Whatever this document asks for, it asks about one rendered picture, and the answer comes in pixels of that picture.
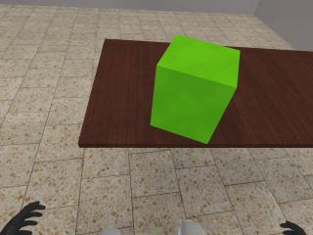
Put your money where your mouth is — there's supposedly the table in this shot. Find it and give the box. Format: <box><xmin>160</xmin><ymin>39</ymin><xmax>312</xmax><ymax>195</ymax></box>
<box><xmin>77</xmin><ymin>38</ymin><xmax>313</xmax><ymax>148</ymax></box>

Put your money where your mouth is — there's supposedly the robot left hand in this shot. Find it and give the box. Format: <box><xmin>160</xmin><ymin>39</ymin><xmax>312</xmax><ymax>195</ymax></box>
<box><xmin>0</xmin><ymin>201</ymin><xmax>46</xmax><ymax>235</ymax></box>

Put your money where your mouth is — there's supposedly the carton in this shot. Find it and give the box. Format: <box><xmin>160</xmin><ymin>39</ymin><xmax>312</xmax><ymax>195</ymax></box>
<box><xmin>150</xmin><ymin>34</ymin><xmax>241</xmax><ymax>144</ymax></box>

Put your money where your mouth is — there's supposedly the robot right thigh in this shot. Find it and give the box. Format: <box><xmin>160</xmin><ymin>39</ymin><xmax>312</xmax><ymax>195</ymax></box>
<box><xmin>177</xmin><ymin>221</ymin><xmax>206</xmax><ymax>235</ymax></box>

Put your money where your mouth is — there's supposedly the robot right hand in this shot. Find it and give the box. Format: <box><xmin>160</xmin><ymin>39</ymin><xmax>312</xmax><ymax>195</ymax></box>
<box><xmin>280</xmin><ymin>221</ymin><xmax>307</xmax><ymax>235</ymax></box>

